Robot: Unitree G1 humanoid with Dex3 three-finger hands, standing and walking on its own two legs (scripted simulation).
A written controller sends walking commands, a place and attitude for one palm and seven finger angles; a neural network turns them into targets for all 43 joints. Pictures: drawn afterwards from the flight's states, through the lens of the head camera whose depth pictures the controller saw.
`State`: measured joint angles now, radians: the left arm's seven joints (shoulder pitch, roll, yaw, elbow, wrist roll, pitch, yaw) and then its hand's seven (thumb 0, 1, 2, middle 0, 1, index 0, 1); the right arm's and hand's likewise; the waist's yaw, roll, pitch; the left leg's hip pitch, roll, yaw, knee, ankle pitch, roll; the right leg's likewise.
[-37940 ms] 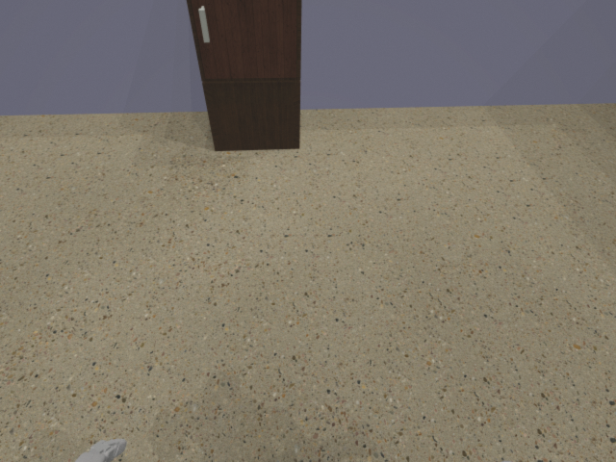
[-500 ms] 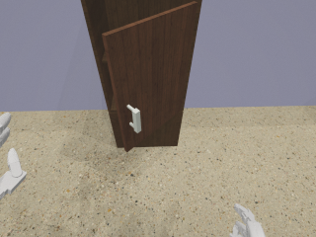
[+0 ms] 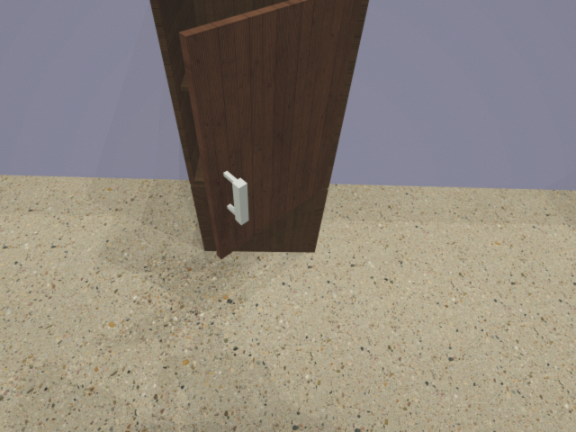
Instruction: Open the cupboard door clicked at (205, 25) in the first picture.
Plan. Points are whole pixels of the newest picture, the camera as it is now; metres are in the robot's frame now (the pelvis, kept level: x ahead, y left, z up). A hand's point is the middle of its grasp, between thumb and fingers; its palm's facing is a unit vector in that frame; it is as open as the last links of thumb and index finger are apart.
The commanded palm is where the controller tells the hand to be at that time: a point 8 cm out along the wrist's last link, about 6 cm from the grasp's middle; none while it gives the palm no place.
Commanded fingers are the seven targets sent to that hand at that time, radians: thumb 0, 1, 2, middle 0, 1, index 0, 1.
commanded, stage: let the arm hang, fingers relaxed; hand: left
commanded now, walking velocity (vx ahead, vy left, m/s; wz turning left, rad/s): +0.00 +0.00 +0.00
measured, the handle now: (235, 197) +0.59 +0.15 -0.11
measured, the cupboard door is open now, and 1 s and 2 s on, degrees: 43 43 43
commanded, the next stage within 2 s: look to check the result in 0.66 s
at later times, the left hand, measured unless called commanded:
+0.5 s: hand out of the picture +0.01 +0.16 -0.17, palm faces +0.01 -0.98 -0.18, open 7.3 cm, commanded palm none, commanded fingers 0.00 0.90 0.90 -0.20 -0.30 -0.20 -0.30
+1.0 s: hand out of the picture +0.01 +0.16 -0.17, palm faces +0.04 -0.98 -0.18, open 7.3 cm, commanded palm none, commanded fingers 0.00 0.90 0.90 -0.20 -0.30 -0.20 -0.30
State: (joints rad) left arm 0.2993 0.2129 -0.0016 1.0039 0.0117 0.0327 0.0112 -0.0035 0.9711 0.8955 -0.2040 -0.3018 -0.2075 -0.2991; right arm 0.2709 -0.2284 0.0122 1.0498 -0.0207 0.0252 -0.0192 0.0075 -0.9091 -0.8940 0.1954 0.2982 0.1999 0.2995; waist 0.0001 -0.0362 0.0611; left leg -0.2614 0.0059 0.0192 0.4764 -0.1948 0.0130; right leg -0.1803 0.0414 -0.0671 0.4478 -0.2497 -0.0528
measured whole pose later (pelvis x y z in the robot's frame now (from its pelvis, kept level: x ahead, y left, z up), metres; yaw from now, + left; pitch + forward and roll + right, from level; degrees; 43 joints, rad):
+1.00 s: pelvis +0.04 +0.00 +0.00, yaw -1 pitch -1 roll +0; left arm 0.32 0.12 0.00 1.14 0.00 -0.01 0.04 0.00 0.91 0.90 -0.20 -0.30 -0.20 -0.30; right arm 0.29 -0.13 0.01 1.14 -0.01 -0.01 -0.05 0.00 -0.91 -0.89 0.19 0.30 0.20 0.30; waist 0.00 0.01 0.03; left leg -0.17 0.00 0.04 0.40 -0.21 0.01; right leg -0.10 0.04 -0.04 0.39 -0.27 -0.05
